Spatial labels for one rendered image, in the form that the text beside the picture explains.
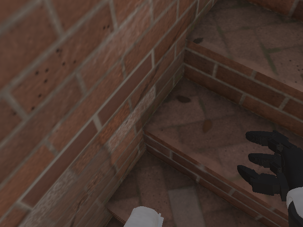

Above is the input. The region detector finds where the left robot thigh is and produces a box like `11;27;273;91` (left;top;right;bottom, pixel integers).
123;206;164;227

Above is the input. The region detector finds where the right robot forearm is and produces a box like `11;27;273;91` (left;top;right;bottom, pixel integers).
286;186;303;227

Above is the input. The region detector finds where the right robot hand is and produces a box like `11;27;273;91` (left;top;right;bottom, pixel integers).
237;130;303;201

